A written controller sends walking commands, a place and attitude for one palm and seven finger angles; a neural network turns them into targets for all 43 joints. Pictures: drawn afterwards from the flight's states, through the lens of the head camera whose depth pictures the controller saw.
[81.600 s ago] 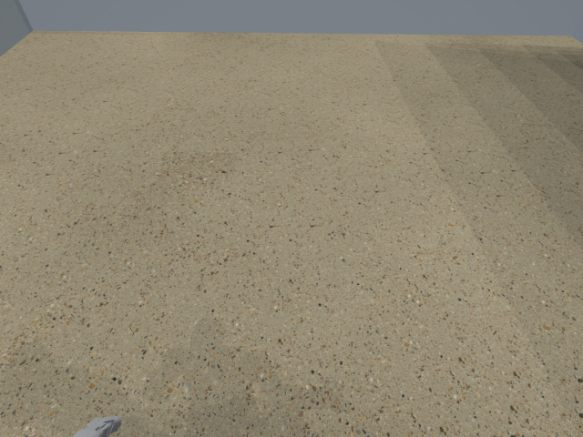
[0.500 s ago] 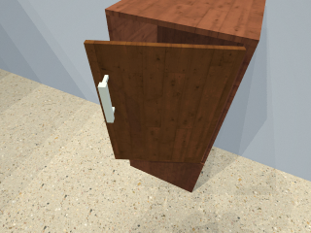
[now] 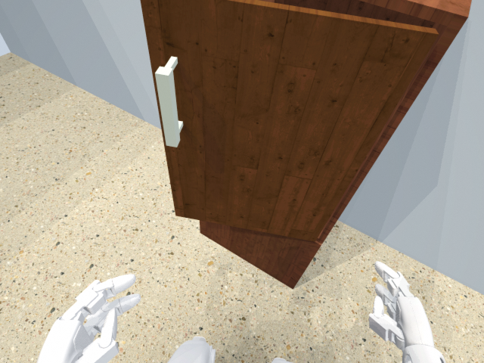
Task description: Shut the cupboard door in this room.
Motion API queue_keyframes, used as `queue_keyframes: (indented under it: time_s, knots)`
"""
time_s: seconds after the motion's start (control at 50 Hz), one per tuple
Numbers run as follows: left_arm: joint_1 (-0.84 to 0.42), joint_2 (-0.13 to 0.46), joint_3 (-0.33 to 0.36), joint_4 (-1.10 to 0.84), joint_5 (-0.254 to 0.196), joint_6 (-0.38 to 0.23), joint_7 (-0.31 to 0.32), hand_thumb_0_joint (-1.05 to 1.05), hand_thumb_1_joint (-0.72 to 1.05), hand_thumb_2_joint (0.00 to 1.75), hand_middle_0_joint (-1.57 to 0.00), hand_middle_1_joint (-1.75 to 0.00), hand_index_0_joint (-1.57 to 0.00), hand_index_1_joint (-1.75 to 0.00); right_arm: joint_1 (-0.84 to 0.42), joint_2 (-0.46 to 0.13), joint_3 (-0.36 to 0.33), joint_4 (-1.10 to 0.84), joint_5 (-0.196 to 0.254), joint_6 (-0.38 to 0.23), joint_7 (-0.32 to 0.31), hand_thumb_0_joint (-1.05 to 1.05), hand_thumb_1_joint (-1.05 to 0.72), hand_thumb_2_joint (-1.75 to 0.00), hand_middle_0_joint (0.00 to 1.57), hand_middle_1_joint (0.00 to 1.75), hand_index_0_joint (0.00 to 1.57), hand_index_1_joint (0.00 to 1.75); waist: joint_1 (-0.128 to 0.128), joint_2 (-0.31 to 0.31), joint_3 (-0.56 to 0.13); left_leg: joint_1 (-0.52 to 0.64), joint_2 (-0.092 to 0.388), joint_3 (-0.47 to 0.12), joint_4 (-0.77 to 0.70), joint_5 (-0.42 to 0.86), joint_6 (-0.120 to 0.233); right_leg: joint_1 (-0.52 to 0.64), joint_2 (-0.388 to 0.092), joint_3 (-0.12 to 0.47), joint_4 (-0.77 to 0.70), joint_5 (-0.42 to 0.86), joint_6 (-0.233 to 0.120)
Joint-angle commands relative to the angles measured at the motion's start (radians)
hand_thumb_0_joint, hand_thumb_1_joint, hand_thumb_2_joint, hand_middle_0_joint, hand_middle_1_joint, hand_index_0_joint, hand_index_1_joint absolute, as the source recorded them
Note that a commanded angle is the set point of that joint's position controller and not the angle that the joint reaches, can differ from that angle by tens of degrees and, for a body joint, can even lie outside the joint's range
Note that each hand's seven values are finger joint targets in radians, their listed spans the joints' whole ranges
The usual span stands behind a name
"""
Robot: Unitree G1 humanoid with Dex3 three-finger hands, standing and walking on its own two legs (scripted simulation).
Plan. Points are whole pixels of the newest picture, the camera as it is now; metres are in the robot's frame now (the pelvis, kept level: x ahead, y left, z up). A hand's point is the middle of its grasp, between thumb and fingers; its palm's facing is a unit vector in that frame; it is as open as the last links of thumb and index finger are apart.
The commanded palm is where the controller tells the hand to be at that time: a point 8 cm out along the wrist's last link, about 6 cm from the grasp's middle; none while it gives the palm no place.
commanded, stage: raise the hand and make a fist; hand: left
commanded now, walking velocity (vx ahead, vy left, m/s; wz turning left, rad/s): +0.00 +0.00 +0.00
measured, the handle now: (172, 104) +0.50 +0.19 +0.15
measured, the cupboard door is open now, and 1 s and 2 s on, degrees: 22 22 22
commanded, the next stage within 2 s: bring the fist close to the handle in 1.46 s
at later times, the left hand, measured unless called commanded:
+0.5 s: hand (98, 273) +0.21 +0.21 +0.10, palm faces +0.03 -1.00 -0.04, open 3.7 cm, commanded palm +0.18 +0.26 +0.10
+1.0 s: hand (90, 247) +0.23 +0.22 +0.13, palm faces -0.05 -1.00 -0.03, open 3.1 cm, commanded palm +0.21 +0.28 +0.15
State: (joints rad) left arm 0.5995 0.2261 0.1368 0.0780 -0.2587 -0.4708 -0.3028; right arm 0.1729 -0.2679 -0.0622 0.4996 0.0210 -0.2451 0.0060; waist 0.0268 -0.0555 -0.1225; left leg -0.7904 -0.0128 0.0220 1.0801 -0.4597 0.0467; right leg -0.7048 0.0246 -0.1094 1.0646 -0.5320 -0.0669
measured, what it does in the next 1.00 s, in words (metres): stands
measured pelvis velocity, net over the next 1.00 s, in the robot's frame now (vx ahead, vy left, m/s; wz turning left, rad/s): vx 0.01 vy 0.04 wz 0.00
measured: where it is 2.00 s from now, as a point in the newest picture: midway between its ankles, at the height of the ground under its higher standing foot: outside the picture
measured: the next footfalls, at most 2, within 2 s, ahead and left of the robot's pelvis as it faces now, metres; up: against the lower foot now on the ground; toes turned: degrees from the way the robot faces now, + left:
none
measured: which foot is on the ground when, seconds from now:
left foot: down 0.00-1.00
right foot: down 0.00-1.00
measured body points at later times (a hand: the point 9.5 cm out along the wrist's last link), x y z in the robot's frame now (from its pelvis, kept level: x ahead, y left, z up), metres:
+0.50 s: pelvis +0.01 +0.02 +0.02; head +0.05 +0.02 +0.47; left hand +0.20 +0.27 +0.10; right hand +0.16 -0.23 -0.06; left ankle +0.05 +0.09 -0.66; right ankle +0.00 -0.08 -0.66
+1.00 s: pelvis +0.01 +0.04 +0.04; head +0.01 +0.05 +0.49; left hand +0.22 +0.28 +0.13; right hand +0.20 -0.17 -0.01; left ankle +0.04 +0.09 -0.66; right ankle +0.00 -0.08 -0.66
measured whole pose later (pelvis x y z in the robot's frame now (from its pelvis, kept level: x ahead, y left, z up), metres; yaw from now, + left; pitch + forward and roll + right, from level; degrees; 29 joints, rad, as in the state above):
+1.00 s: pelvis +0.01 +0.04 +0.04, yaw +0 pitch +3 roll -3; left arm 0.35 0.29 0.13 -0.15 -0.27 -0.11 -0.25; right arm 0.26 -0.23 0.08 0.51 0.05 -0.22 -0.05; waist 0.02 0.03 -0.07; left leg -0.50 -0.04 0.03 0.81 -0.36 0.10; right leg -0.40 0.01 -0.08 0.74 -0.39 0.00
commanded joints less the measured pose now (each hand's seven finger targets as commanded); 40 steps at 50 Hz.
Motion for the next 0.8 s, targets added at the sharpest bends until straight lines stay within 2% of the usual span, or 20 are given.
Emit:
queue_keyframes:
  time_s: [0.0, 0.02, 0.06, 0.1, 0.12, 0.14, 0.16, 0.2, 0.22, 0.28, 0.32, 0.36, 0.42, 0.48, 0.52, 0.58, 0.64, 0.68, 0.74, 0.78]
  knots:
    - [-0.238, 0.13, 0.053, -0.622, -0.068, -0.206, 0.05, 0.0, 0.9, 0.9, -0.62, -0.76, -0.62, -0.76, -0.002, -0.088, -0.006, -0.116, -0.001, -0.061, -0.03, 0.0, -0.9, -0.9, 0.2, 0.3, 0.2, 0.3, -0.052, 0.272, -0.225, 0.203, 0.013, -0.095, -0.097, 0.186, -0.015, -0.047, 0.002, 0.172, -0.177, 0.189, 0.021]
    - [-0.243, 0.09, 0.001, -0.591, -0.072, -0.217, 0.032, 0.0, 0.9, 0.9, -0.64, -0.78, -0.64, -0.78, -0.001, -0.092, 0.0, -0.1, 0.003, -0.07, -0.036, 0.0, -0.9, -0.9, 0.2, 0.3, 0.2, 0.3, -0.081, 0.234, -0.179, 0.174, 0.017, -0.097, -0.072, 0.175, -0.01, -0.074, 0.002, 0.175, -0.181, 0.185, 0.028]
    - [-0.269, 0.082, -0.032, -0.487, -0.075, -0.209, -0.018, 0.0, 0.9, 0.9, -0.68, -0.82, -0.68, -0.82, 0.014, -0.105, 0.009, -0.074, 0.007, -0.08, -0.05, 0.0, -0.9, -0.9, 0.2, 0.3, 0.2, 0.3, -0.121, 0.137, -0.104, 0.09, 0.023, -0.101, -0.031, 0.127, -0.004, -0.097, 0.001, 0.187, -0.205, 0.144, 0.047]
    - [-0.257, 0.1, -0.04, -0.367, -0.071, -0.135, -0.078, 0.0, 0.9, 0.9, -0.71, -0.86, -0.71, -0.86, 0.021, -0.115, 0.013, -0.07, 0.02, -0.078, -0.068, 0.0, -0.9, -0.9, 0.2, 0.3, 0.2, 0.3, -0.125, 0.054, -0.069, 0.031, 0.025, -0.1, -0.016, 0.108, 0.002, -0.082, -0.011, 0.217, -0.24, 0.13, 0.072]
    - [-0.195, 0.098, -0.038, -0.297, -0.066, -0.067, -0.102, 0.0, 0.9, 0.9, -0.73, -0.88, -0.73, -0.88, 0.023, -0.115, 0.012, -0.083, 0.028, -0.07, -0.073, 0.0, -0.9, -0.9, 0.2, 0.3, 0.2, 0.3, -0.105, 0.017, -0.059, 0.014, 0.025, -0.094, -0.037, 0.098, 0.002, -0.048, -0.019, 0.23, -0.276, 0.104, 0.077]
    - [-0.164, 0.132, -0.004, -0.254, -0.063, 0.003, -0.122, 0.0, 0.9, 0.9, -0.75, -0.9, -0.75, -0.9, 0.023, -0.122, 0.01, -0.098, 0.035, -0.057, -0.075, 0.0, -0.9, -0.9, 0.2, 0.3, 0.2, 0.3, -0.088, -0.02, -0.088, 0.009, 0.022, -0.086, -0.048, 0.109, 0.004, -0.003, -0.035, 0.249, -0.299, 0.107, 0.094]
    - [-0.109, 0.152, 0.025, -0.233, -0.057, 0.079, -0.135, 0.0, 0.9, 0.9, -0.77, -0.92, -0.77, -0.92, 0.013, -0.119, 0.007, -0.123, 0.045, -0.043, -0.077, 0.0, -0.9, -0.9, 0.2, 0.3, 0.2, 0.3, -0.053, -0.045, -0.127, 0.022, 0.015, -0.08, -0.076, 0.125, 0.006, 0.059, -0.043, 0.251, -0.316, 0.119, 0.097]
    - [-0.06, 0.205, 0.118, -0.279, -0.073, 0.195, -0.129, 0.0, 0.9, 0.9, -0.81, -0.96, -0.81, -0.96, -0.009, -0.104, 0.01, -0.17, 0.05, -0.013, -0.075, 0.0, -0.9, -0.9, 0.2, 0.3, 0.2, 0.3, 0.012, -0.016, -0.235, 0.075, 0.002, -0.073, -0.119, 0.206, 0.002, 0.2, -0.064, 0.251, -0.305, 0.24, 0.108]
    - [-0.054, 0.211, 0.156, -0.32, -0.089, 0.227, -0.106, 0.0, 0.9, 0.9, -0.82, -0.98, -0.82, -0.98, -0.037, -0.082, 0.013, -0.184, 0.052, -0.002, -0.076, 0.0, -0.9, -0.9, 0.2, 0.3, 0.2, 0.3, 0.034, -0.008, -0.24, 0.093, 0.0, -0.074, -0.14, 0.195, -0.006, 0.227, -0.076, 0.259, -0.32, 0.239, 0.117]
    - [-0.059, 0.223, 0.271, -0.444, -0.13, 0.214, 0.014, 0.0, 0.9, 0.9, -0.88, -1.04, -0.88, -1.04, -0.039, -0.051, 0.024, -0.179, 0.031, 0.02, -0.079, 0.0, -0.9, -0.9, 0.2, 0.3, 0.2, 0.3, 0.067, 0.016, -0.237, 0.144, 0.008, -0.084, -0.184, 0.278, -0.017, 0.291, -0.05, 0.195, -0.279, 0.403, 0.103]
    - [-0.04, 0.165, 0.23, -0.498, -0.12, 0.149, 0.069, 0.0, 0.9, 0.9, -0.92, -1.08, -0.92, -1.08, -0.007, -0.04, 0.024, -0.168, 0.023, 0.012, -0.069, 0.0, -0.9, -0.9, 0.2, 0.3, 0.2, 0.3, 0.057, 0.075, -0.204, 0.2, 0.012, -0.082, -0.225, 0.353, -0.024, 0.251, -0.02, 0.119, -0.237, 0.503, 0.066]
    - [-0.056, 0.112, 0.143, -0.488, -0.095, 0.089, 0.082, 0.0, 0.9, 0.9, -0.95, -1.12, -0.95, -1.12, 0.019, -0.053, 0.023, -0.151, 0.019, 0.0, -0.059, 0.0, -0.9, -0.9, 0.2, 0.3, 0.2, 0.3, 0.018, 0.077, -0.149, 0.22, 0.016, -0.08, -0.236, 0.352, -0.024, 0.17, -0.004, 0.088, -0.23, 0.466, 0.058]
    - [-0.116, 0.069, 0.019, -0.425, -0.062, 0.047, 0.04, 0.0, 0.9, 0.9, -1.01, -1.18, -1.01, -1.18, 0.044, -0.09, 0.024, -0.126, 0.018, -0.024, -0.054, 0.0, -0.9, -0.9, 0.2, 0.3, 0.2, 0.3, -0.047, 0.076, -0.076, 0.208, 0.022, -0.093, -0.226, 0.275, -0.017, 0.066, 0.003, 0.079, -0.241, 0.335, 0.056]
    - [-0.152, 0.09, -0.019, -0.402, -0.057, 0.066, -0.009, 0.0, 0.9, 0.9, -1.06, -1.24, -1.06, -1.24, 0.05, -0.116, 0.019, -0.131, 0.032, -0.047, -0.063, 0.0, -0.9, -0.9, 0.2, 0.3, 0.2, 0.3, -0.061, 0.068, -0.068, 0.212, 0.025, -0.11, -0.251, 0.158, -0.011, 0.053, 0.001, 0.096, -0.288, 0.185, 0.051]
    - [-0.175, 0.157, 0.032, -0.451, -0.053, 0.086, -0.009, 0.0, 0.9, 0.9, -1.1, -1.28, -1.1, -1.28, 0.05, -0.121, 0.018, -0.146, 0.036, -0.056, -0.069, 0.0, -0.9, -0.9, 0.2, 0.3, 0.2, 0.3, -0.038, 0.087, -0.151, 0.256, 0.025, -0.118, -0.282, 0.147, -0.01, 0.097, -0.003, 0.094, -0.297, 0.168, 0.044]
    - [-0.192, 0.245, 0.152, -0.527, -0.046, 0.105, 0.053, 0.0, 0.9, 0.9, -1.15, -1.34, -1.15, -1.34, 0.033, -0.108, 0.022, -0.147, 0.032, -0.048, -0.074, 0.0, -0.9, -0.9, 0.2, 0.3, 0.2, 0.3, 0.01, 0.133, -0.21, 0.32, 0.032, -0.135, -0.331, 0.19, -0.022, 0.16, 0.007, 0.067, -0.278, 0.226, 0.029]
    - [-0.177, 0.178, 0.141, -0.56, -0.065, 0.113, 0.11, 0.0, 0.9, 0.9, -1.21, -1.4, -1.21, -1.4, 0.02, -0.087, 0.037, -0.154, 0.034, -0.037, -0.068, 0.0, -0.9, -0.9, 0.2, 0.3, 0.2, 0.3, 0.019, 0.173, -0.166, 0.366, 0.041, -0.144, -0.38, 0.208, -0.039, 0.169, 0.013, 0.041, -0.282, 0.249, 0.024]
    - [-0.198, 0.158, 0.122, -0.525, -0.066, 0.136, 0.122, 0.0, 0.9, 0.9, -1.24, -1.44, -1.24, -1.44, 0.018, -0.091, 0.044, -0.147, 0.034, -0.029, -0.064, 0.0, -0.9, -0.9, 0.2, 0.3, 0.2, 0.3, 0.007, 0.174, -0.101, 0.365, 0.048, -0.155, -0.401, 0.188, -0.043, 0.162, 0.016, 0.034, -0.301, 0.245, 0.023]
    - [-0.221, 0.102, 0.028, -0.44, -0.047, 0.201, 0.093, 0.0, 0.9, 0.9, -1.3, -1.5, -1.3, -1.5, 0.031, -0.107, 0.054, -0.142, 0.039, -0.024, -0.058, 0.0, -0.9, -0.9, 0.2, 0.3, 0.2, 0.3, -0.028, 0.134, -0.007, 0.355, 0.057, -0.169, -0.43, 0.132, -0.041, 0.141, 0.016, 0.03, -0.337, 0.227, 0.032]
    - [-0.257, 0.108, 0.004, -0.392, -0.035, 0.252, 0.059, 0.0, 0.9, 0.9, -1.3, -1.5, -1.3, -1.5, 0.036, -0.12, 0.055, -0.14, 0.042, -0.026, -0.062, 0.0, -0.9, -0.9, 0.2, 0.3, 0.2, 0.3, -0.039, 0.101, 0.021, 0.352, 0.056, -0.171, -0.442, 0.107, -0.031, 0.153, 0.013, 0.038, -0.366, 0.229, 0.035]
